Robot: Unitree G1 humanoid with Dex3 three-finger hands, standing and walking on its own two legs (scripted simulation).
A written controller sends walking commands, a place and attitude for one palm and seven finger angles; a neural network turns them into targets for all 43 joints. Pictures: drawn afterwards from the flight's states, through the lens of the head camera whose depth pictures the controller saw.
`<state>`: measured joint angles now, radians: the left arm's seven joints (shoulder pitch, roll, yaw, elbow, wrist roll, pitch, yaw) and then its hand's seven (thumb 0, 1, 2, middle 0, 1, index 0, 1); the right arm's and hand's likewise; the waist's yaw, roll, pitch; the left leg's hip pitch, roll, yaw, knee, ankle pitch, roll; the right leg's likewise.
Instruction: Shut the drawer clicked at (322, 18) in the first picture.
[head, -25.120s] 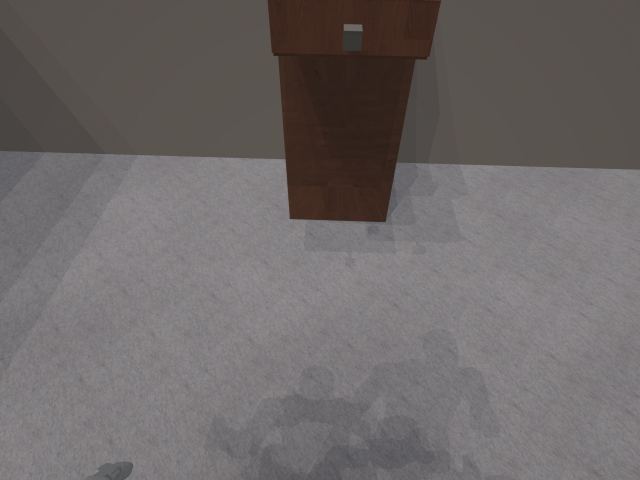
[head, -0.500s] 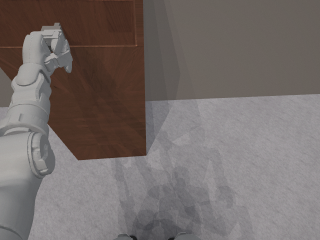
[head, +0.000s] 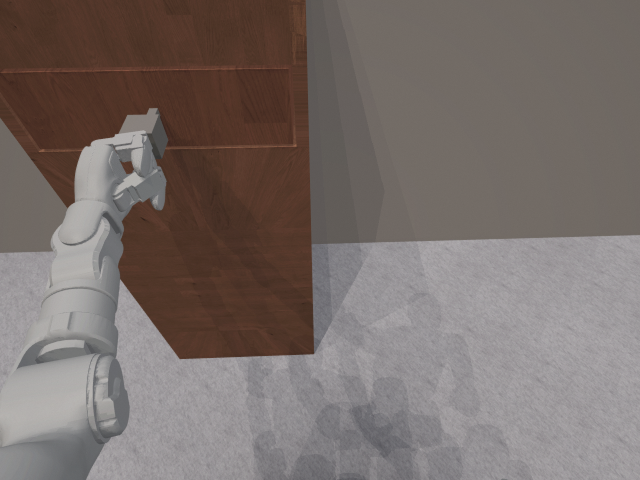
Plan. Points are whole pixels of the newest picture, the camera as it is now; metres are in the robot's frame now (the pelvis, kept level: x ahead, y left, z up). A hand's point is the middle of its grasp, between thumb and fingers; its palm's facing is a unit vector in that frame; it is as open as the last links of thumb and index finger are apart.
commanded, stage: draw the hand back to the body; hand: left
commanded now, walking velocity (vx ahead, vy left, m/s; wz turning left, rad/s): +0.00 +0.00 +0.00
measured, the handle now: (148, 128) +0.54 +0.22 +0.15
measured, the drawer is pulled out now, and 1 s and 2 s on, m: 0.00 0.00 0.00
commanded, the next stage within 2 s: step back with the hand held close in 1.40 s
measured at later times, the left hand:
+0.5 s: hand (103, 248) +0.33 +0.21 +0.16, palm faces +0.06 -1.00 -0.03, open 3.3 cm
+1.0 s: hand (38, 351) +0.22 +0.23 +0.17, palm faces +0.37 -0.87 -0.32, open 3.3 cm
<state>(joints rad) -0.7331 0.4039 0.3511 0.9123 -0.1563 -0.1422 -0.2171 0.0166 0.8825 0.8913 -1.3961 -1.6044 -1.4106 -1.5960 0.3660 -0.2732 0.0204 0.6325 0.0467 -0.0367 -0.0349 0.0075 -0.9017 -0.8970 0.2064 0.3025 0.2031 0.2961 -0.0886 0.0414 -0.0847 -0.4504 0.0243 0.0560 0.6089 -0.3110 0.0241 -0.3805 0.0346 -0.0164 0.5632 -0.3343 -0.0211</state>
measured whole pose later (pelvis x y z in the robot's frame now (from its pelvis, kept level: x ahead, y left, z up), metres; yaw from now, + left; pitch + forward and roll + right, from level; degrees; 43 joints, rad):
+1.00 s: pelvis -0.01 +0.00 +0.02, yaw +1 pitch -4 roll +0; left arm 0.27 0.30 0.23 -0.22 -0.08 -0.12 0.09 0.02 0.89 0.90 -1.40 -1.60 -1.41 -1.60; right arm 0.20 -0.24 0.02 0.64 0.02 -0.06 -0.05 0.01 -0.90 -0.90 0.21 0.30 0.20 0.30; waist 0.03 0.09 0.01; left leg -0.11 0.00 0.05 0.38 -0.20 0.02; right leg -0.05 0.02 -0.03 0.37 -0.25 -0.02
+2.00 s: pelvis -0.05 +0.02 +0.01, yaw +0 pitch +1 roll -1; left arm 0.66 0.45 0.38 -0.62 -0.06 -0.17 0.12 0.02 0.89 0.90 -1.40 -1.60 -1.40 -1.59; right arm 0.19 -0.22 -0.02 0.51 0.02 0.02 -0.06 0.01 -0.90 -0.90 0.20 0.30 0.20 0.30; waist 0.00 0.00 0.05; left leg -0.32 0.00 0.07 0.50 -0.20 0.05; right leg -0.27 0.01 0.00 0.48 -0.24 0.01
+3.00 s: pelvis -0.23 +0.02 +0.00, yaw -2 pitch -1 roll +0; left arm 0.60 0.42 0.38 -0.52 -0.06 -0.18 0.13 0.02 0.89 0.90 -1.40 -1.60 -1.41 -1.59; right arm 0.21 -0.21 0.00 0.58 0.01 -0.10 -0.06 0.01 -0.90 -0.90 0.21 0.30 0.20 0.30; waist -0.03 0.00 0.01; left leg -0.36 -0.03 0.01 0.46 -0.10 0.04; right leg -0.20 0.02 0.01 0.54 -0.36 0.00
